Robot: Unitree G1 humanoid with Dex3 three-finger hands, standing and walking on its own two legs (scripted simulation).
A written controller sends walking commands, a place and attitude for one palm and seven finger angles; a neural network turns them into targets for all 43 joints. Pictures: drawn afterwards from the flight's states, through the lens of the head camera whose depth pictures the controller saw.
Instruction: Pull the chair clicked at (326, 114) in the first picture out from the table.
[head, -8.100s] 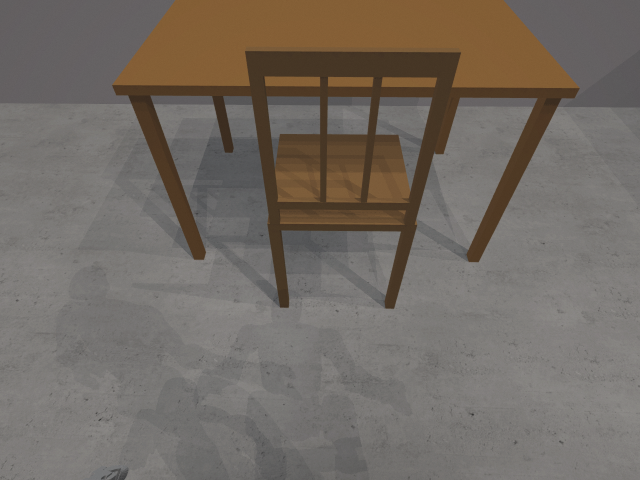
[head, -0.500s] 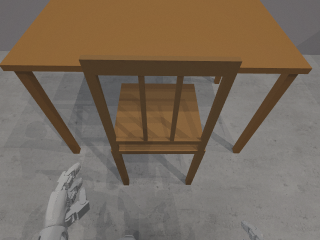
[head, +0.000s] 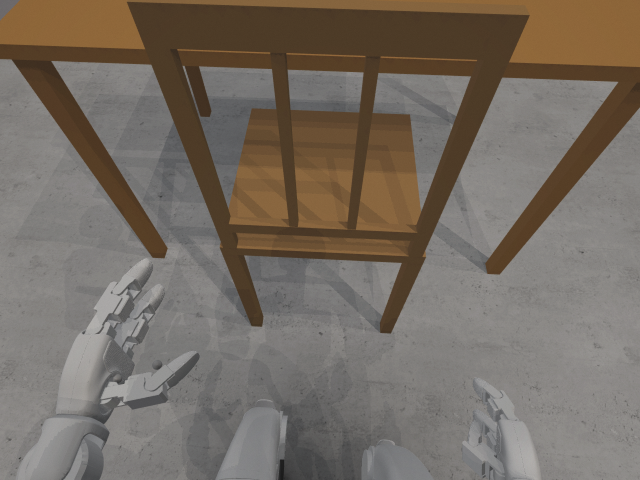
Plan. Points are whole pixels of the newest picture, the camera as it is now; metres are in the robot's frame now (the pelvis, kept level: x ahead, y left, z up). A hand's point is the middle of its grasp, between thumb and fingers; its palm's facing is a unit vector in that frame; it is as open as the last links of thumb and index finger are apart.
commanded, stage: raise the hand toward the chair's back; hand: left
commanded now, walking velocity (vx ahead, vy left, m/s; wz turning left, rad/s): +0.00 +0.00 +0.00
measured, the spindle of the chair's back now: (287, 157) +0.55 +0.09 +0.04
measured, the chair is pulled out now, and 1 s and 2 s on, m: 0.00 0.00 0.00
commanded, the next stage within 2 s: aim the fingers beside a spindle in 1.40 s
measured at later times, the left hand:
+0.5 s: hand (121, 346) +0.25 +0.24 +0.06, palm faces +0.06 -1.00 -0.05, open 15.8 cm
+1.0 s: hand (109, 330) +0.26 +0.25 +0.07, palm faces +0.05 -1.00 -0.05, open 16.9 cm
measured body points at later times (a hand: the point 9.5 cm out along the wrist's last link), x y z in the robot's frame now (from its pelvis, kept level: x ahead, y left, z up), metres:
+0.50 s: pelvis +0.01 +0.04 +0.01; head +0.10 +0.06 +0.45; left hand +0.24 +0.29 +0.06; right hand +0.21 -0.20 -0.06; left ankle +0.09 +0.14 -0.63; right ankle -0.01 -0.08 -0.63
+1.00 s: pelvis +0.01 +0.04 +0.02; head +0.08 +0.05 +0.46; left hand +0.25 +0.30 +0.07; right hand +0.18 -0.21 -0.06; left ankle +0.09 +0.14 -0.63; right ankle -0.01 -0.08 -0.63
